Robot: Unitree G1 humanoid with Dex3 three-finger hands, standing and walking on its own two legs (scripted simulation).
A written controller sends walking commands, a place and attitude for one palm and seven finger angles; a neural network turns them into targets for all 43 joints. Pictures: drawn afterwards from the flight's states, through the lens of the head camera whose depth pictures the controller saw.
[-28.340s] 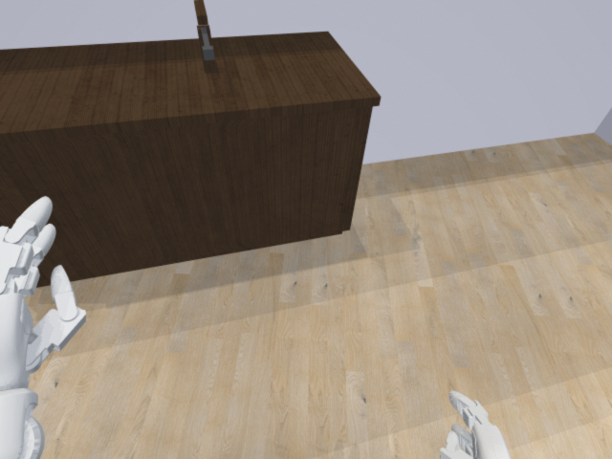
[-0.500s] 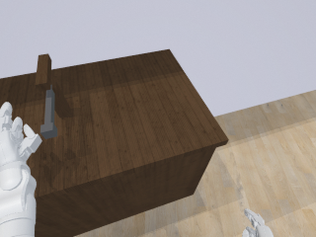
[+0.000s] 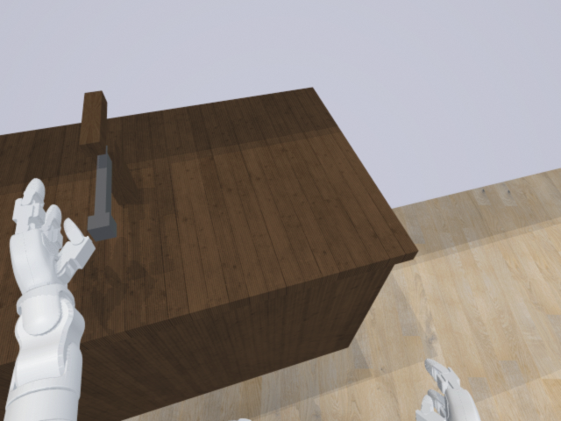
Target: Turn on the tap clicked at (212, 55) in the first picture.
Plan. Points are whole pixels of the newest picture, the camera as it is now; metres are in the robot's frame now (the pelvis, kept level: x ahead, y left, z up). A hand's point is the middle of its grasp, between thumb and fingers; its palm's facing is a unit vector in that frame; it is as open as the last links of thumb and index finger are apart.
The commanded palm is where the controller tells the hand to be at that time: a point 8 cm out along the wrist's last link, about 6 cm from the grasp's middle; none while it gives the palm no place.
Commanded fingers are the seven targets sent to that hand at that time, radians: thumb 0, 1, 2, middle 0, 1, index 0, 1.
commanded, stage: push the lever round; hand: left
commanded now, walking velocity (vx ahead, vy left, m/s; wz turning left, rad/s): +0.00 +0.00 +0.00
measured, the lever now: (102, 226) +0.34 +0.28 +0.08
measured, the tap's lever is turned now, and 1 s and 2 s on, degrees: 0 17 37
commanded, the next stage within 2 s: none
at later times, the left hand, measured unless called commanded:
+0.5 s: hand (107, 245) +0.31 +0.27 +0.08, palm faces +0.56 -0.83 -0.07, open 7.7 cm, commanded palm +0.27 +0.30 +0.08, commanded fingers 0.00 0.90 0.90 -0.15 -0.15 -0.15 -0.15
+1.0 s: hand (137, 234) +0.33 +0.23 +0.08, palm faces +0.59 -0.81 -0.05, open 7.8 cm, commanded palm +0.28 +0.26 +0.08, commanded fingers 0.00 0.90 0.90 -0.15 -0.15 -0.15 -0.15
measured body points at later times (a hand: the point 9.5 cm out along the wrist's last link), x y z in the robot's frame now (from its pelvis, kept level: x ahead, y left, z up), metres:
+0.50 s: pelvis +0.00 -0.02 +0.00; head +0.03 -0.02 +0.45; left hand +0.28 +0.31 +0.09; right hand +0.15 -0.26 -0.10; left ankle +0.02 +0.09 -0.71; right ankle +0.00 -0.11 -0.71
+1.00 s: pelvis +0.00 -0.02 +0.00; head +0.03 -0.03 +0.45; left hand +0.30 +0.27 +0.09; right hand +0.15 -0.27 -0.10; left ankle +0.02 +0.09 -0.71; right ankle +0.00 -0.11 -0.71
